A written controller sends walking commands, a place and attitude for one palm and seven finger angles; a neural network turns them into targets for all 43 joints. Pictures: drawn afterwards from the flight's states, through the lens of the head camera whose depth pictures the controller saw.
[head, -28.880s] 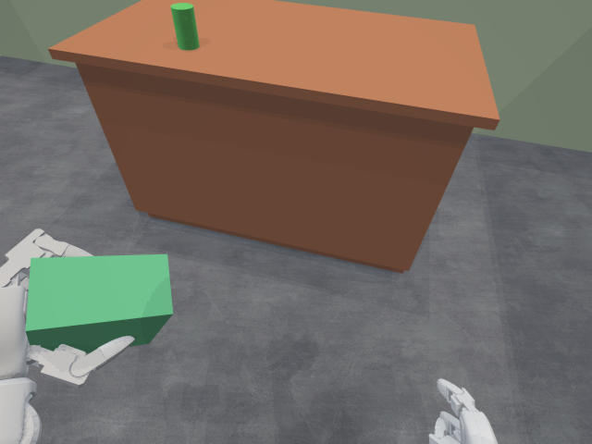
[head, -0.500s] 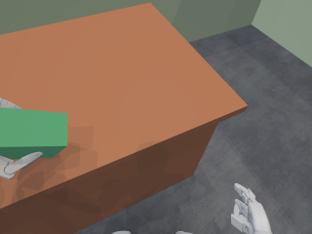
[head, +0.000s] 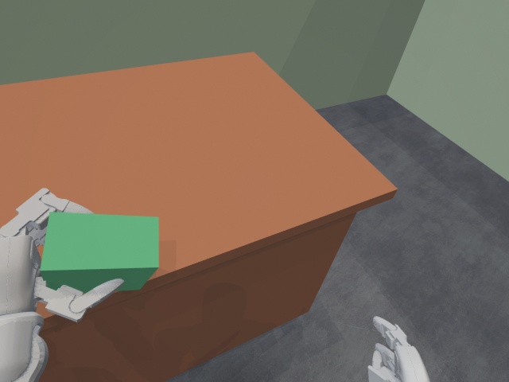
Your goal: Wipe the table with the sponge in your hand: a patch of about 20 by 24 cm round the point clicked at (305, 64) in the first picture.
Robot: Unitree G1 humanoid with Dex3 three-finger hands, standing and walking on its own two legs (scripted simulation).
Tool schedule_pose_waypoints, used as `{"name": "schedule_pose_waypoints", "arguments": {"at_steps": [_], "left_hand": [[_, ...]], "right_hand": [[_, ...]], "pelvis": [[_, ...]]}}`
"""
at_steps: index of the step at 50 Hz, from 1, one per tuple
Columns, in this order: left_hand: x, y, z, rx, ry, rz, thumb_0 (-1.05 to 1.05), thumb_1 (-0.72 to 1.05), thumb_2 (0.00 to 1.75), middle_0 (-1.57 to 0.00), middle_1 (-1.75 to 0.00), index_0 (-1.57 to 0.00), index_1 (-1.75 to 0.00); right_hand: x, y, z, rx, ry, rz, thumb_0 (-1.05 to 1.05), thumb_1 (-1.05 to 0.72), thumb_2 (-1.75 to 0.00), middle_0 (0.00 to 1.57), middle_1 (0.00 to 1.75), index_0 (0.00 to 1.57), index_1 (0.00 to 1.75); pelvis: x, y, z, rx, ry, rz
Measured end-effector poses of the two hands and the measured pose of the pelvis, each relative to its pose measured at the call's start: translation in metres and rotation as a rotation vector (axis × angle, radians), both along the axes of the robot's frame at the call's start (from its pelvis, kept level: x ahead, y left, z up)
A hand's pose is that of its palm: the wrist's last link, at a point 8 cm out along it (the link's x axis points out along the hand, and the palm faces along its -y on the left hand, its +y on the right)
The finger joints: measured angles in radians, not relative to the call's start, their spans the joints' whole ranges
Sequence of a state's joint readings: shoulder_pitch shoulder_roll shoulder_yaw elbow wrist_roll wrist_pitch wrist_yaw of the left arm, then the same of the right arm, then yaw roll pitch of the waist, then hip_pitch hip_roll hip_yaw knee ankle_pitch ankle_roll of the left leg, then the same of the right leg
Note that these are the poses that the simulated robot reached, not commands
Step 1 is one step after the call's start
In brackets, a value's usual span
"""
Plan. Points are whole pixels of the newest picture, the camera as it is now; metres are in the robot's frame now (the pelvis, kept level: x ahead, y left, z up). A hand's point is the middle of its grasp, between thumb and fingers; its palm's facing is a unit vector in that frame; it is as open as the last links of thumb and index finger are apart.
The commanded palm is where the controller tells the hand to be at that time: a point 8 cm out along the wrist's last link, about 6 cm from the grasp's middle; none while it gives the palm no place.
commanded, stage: come to a stop and stand still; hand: left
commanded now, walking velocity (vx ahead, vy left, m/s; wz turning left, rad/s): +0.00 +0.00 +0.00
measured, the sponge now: (117, 256) +0.23 +0.21 +0.12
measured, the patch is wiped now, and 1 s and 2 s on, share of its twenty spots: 0.00 0.00 0.00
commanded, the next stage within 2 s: look again from close up in 0.82 s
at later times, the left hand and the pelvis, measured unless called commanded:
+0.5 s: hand (36, 233) +0.24 +0.31 +0.14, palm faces +0.38 -0.85 -0.36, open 10.5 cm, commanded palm +0.18 +0.34 +0.17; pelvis +0.02 +0.06 +0.00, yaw +1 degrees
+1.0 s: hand (9, 231) +0.23 +0.32 +0.16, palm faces +0.41 -0.84 -0.36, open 10.5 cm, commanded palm +0.15 +0.37 +0.17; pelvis +0.02 +0.07 +0.00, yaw +5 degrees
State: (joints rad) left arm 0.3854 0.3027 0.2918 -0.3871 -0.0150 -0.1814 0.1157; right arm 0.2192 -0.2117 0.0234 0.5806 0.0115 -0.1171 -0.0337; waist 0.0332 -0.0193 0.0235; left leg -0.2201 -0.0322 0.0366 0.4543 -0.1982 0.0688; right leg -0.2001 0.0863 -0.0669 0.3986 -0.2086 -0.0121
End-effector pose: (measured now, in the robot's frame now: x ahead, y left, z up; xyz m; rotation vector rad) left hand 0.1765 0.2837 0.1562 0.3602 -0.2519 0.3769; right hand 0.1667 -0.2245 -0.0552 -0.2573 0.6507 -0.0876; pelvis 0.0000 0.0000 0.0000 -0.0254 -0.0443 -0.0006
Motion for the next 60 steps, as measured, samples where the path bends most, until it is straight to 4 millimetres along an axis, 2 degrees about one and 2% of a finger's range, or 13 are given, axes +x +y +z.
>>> {"name": "schedule_pose_waypoints", "arguments": {"at_steps": [3, 7, 12, 16, 23, 31, 36, 40, 44, 47, 50, 55, 60], "left_hand": [[-0.001, 0.008, -0.003, 0.036, 0.032, -0.031, -0.01, -0.54, 1.03, -0.70, -1.32, -0.71, -1.31], [-0.004, 0.025, 0.008, 0.102, 0.007, -0.032, -0.01, -0.54, 1.03, -0.70, -1.32, -0.71, -1.31], [-0.009, 0.046, 0.023, 0.139, -0.036, 0.005, -0.01, -0.54, 1.03, -0.70, -1.32, -0.71, -1.31], [-0.005, 0.057, 0.017, 0.105, -0.026, 0.029, -0.01, -0.54, 1.03, -0.70, -1.32, -0.71, -1.31], [0.018, 0.064, 0.000, 0.055, 0.033, 0.006, -0.01, -0.54, 1.03, -0.70, -1.32, -0.71, -1.31], [0.033, 0.064, 0.019, 0.131, 0.007, -0.058, -0.01, -0.54, 1.03, -0.70, -1.32, -0.71, -1.31], [0.024, 0.072, 0.026, 0.160, 0.018, -0.037, -0.01, -0.54, 1.03, -0.70, -1.32, -0.71, -1.31], [0.013, 0.082, 0.011, 0.113, 0.028, 0.010, -0.01, -0.54, 1.03, -0.70, -1.32, -0.71, -1.31], [0.016, 0.089, -0.003, 0.043, 0.048, 0.057, -0.01, -0.54, 1.03, -0.70, -1.32, -0.71, -1.31], [0.020, 0.085, 0.003, 0.021, 0.060, 0.054, -0.01, -0.54, 1.03, -0.70, -1.32, -0.71, -1.31], [0.010, 0.077, 0.020, 0.081, -0.005, 0.010, -0.01, -0.54, 1.03, -0.70, -1.32, -0.71, -1.31], [-0.005, 0.083, 0.024, 0.112, -0.065, -0.023, -0.01, -0.54, 1.03, -0.70, -1.32, -0.71, -1.31], [0.000, 0.105, 0.012, 0.126, -0.063, 0.026, -0.01, -0.54, 1.03, -0.70, -1.32, -0.71, -1.31]], "right_hand": [[-0.003, 0.010, 0.003, -0.006, -0.012, 0.002, 0.01, -0.91, -0.89, 0.20, 0.30, 0.20, 0.30], [-0.007, 0.025, 0.000, -0.004, -0.006, 0.015, 0.01, -0.91, -0.89, 0.20, 0.30, 0.20, 0.30], [-0.008, 0.043, -0.007, 0.012, 0.025, 0.032, 0.01, -0.91, -0.89, 0.20, 0.30, 0.20, 0.30], [-0.004, 0.056, -0.012, 0.020, 0.051, 0.040, 0.01, -0.91, -0.89, 0.20, 0.30, 0.21, 0.30], [0.011, 0.070, -0.013, 0.017, 0.060, 0.040, 0.01, -0.91, -0.89, 0.20, 0.30, 0.21, 0.30], [0.033, 0.075, -0.008, 0.017, 0.046, 0.037, 0.01, -0.91, -0.89, 0.20, 0.30, 0.21, 0.30], [0.044, 0.075, -0.011, 0.029, 0.052, 0.044, 0.01, -0.91, -0.89, 0.20, 0.30, 0.21, 0.30], [0.048, 0.073, -0.014, 0.010, 0.059, 0.027, 0.01, -0.91, -0.89, 0.20, 0.30, 0.21, 0.30], [0.048, 0.076, -0.013, -0.016, 0.071, 0.037, 0.01, -0.91, -0.89, 0.20, 0.30, 0.20, 0.30], [0.048, 0.084, -0.010, 0.002, 0.064, 0.070, 0.01, -0.91, -0.89, 0.20, 0.30, 0.20, 0.30], [0.050, 0.090, -0.012, 0.026, 0.046, 0.104, 0.01, -0.91, -0.89, 0.20, 0.30, 0.20, 0.30], [0.040, 0.095, -0.010, 0.027, 0.057, 0.047, 0.01, -0.91, -0.89, 0.20, 0.30, 0.21, 0.30], [0.029, 0.103, -0.030, 0.009, 0.037, 0.006, 0.01, -0.91, -0.89, 0.20, 0.30, 0.20, 0.30]], "pelvis": [[-0.005, 0.009, -0.001, 0.002, -0.004, 0.005], [-0.007, 0.020, -0.002, 0.001, -0.008, 0.011], [-0.001, 0.034, -0.002, -0.005, 0.001, 0.017], [0.007, 0.045, -0.001, -0.006, 0.005, 0.018], [0.018, 0.057, -0.001, -0.002, 0.007, 0.018], [0.028, 0.063, 0.000, -0.001, 0.020, 0.029], [0.031, 0.066, -0.001, -0.023, 0.031, 0.052], [0.033, 0.069, -0.008, -0.032, 0.034, 0.039], [0.031, 0.071, -0.006, -0.003, 0.017, 0.036], [0.027, 0.073, 0.001, 0.008, 0.009, 0.060], [0.016, 0.074, -0.004, 0.011, 0.004, 0.096], [0.016, 0.078, -0.010, 0.024, 0.018, 0.052], [0.014, 0.097, -0.023, 0.037, -0.003, 0.058]]}}
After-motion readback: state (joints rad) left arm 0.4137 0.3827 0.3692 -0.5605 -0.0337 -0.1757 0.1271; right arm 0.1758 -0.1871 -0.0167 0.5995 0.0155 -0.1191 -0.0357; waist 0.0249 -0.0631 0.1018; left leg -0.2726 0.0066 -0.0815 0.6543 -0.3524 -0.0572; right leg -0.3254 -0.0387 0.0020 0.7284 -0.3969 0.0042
